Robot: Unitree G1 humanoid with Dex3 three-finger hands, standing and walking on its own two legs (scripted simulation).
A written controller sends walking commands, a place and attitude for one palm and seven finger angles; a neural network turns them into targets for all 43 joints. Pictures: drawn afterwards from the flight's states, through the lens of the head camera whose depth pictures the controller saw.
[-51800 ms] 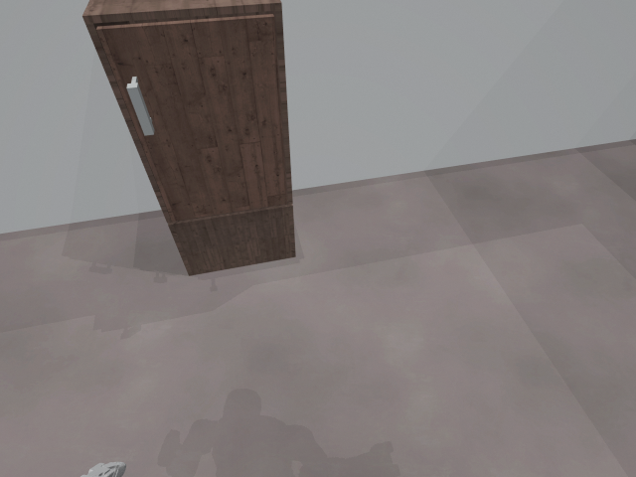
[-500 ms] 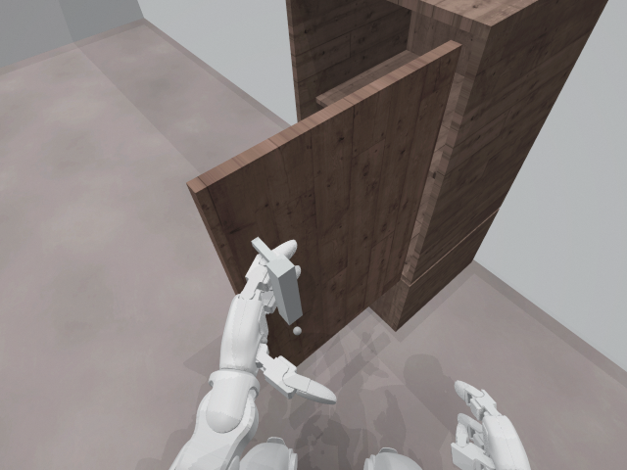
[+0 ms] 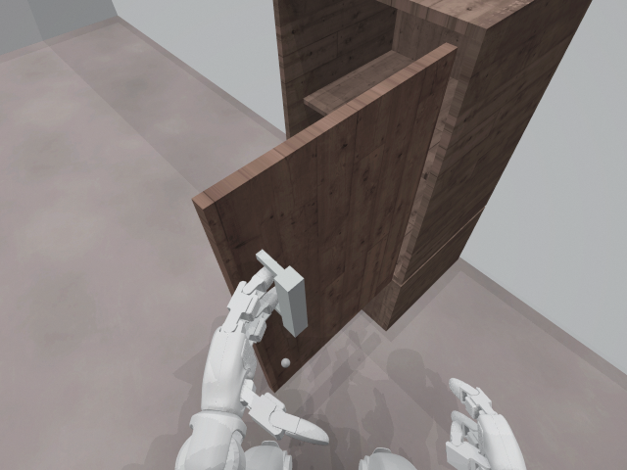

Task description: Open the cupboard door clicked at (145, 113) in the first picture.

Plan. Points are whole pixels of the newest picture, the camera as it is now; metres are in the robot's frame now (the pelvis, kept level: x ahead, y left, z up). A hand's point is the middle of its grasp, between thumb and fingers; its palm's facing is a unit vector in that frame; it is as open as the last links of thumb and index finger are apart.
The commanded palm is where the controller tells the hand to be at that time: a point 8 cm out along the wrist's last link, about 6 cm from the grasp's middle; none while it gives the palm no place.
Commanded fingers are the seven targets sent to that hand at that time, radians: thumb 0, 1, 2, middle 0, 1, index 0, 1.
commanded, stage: slide the hand sideways off the handle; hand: left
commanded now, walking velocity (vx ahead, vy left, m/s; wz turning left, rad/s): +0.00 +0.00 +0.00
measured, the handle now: (281, 293) +0.32 +0.06 +0.06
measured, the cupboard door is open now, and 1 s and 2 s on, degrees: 91 90 90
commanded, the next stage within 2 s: draw the hand back to the body in 0.54 s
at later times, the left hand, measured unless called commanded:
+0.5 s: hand (224, 404) +0.19 +0.11 +0.05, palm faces +0.04 -1.00 -0.03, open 16.1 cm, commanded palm +0.16 +0.16 +0.06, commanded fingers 0.00 -0.50 0.30 -0.15 -0.30 -0.15 -0.30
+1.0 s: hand (169, 402) +0.18 +0.14 +0.11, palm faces +0.01 -1.00 -0.04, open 16.3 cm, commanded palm +0.15 +0.21 +0.12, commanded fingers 0.00 -0.50 0.30 -0.15 -0.30 -0.15 -0.30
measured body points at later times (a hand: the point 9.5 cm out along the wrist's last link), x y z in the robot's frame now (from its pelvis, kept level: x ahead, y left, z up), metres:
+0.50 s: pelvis +0.01 -0.02 -0.01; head +0.07 -0.03 +0.43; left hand +0.18 +0.16 +0.06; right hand +0.20 -0.24 -0.09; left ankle +0.02 +0.10 -0.66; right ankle +0.01 -0.09 -0.66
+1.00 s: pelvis +0.00 +0.00 +0.01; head +0.03 -0.01 +0.46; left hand +0.17 +0.20 +0.11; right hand +0.19 -0.22 -0.06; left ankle +0.02 +0.10 -0.66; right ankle +0.01 -0.09 -0.66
